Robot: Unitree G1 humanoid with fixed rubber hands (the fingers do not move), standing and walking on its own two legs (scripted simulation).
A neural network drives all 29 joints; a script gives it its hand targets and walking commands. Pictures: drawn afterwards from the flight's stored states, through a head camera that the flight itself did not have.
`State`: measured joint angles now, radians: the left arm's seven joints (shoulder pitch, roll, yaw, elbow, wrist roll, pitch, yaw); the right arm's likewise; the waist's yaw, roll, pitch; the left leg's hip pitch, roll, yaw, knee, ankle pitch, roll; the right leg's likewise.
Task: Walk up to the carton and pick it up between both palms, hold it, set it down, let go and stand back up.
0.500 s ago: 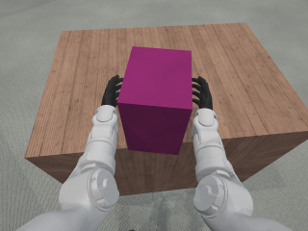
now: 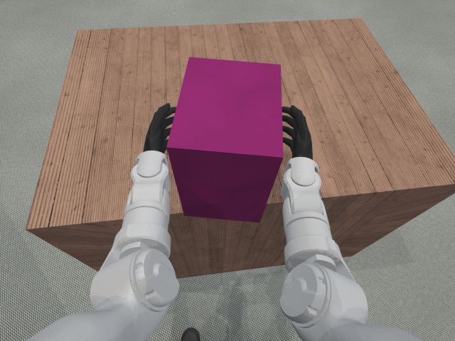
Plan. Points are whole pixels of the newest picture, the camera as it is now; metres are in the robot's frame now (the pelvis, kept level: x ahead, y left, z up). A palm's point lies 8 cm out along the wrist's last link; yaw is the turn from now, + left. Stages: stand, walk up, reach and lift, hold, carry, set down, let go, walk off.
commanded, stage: set down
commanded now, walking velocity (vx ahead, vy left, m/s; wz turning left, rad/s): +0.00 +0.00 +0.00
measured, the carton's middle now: (227, 147) +0.44 +0.04 +0.03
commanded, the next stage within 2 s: none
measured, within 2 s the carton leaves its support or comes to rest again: neither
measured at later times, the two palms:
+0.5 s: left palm (158, 152) +0.41 +0.16 +0.04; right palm (297, 154) +0.42 -0.09 +0.05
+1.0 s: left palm (133, 135) +0.43 +0.21 +0.06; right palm (309, 145) +0.44 -0.12 +0.05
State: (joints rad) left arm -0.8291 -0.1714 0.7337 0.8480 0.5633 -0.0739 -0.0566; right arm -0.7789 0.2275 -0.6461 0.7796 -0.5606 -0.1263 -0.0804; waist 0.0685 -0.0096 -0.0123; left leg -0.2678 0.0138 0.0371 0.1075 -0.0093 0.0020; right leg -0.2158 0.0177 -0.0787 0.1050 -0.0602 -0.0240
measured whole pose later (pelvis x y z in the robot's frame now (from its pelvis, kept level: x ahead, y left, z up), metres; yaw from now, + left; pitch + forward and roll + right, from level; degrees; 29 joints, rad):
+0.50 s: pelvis +0.00 +0.00 +0.00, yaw -1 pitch +13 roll +0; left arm -0.80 -0.16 0.73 0.86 0.57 -0.12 -0.05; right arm -0.76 0.21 -0.59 0.81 -0.52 -0.18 -0.08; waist 0.07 -0.01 -0.04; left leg -0.32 0.01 0.06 0.10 -0.01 0.01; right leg -0.28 0.02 -0.06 0.11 -0.06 -0.02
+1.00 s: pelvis -0.01 +0.02 -0.01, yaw -3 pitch +21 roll -1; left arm -0.90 0.13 0.28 1.17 0.03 -0.14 0.09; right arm -0.91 -0.13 -0.11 1.16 0.06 -0.12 -0.15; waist 0.11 0.02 -0.24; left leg -0.59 0.03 0.08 0.29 -0.07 0.02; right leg -0.51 0.02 -0.04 0.19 -0.06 -0.01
